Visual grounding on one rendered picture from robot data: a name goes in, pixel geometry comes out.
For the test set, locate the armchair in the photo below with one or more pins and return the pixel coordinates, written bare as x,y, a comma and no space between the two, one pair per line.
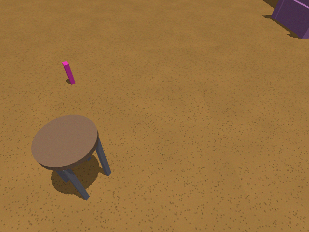
294,14

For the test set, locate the stool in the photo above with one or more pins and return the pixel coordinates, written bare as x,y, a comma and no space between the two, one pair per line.
65,143

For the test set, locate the carton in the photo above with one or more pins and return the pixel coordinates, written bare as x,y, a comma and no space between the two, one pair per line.
68,71

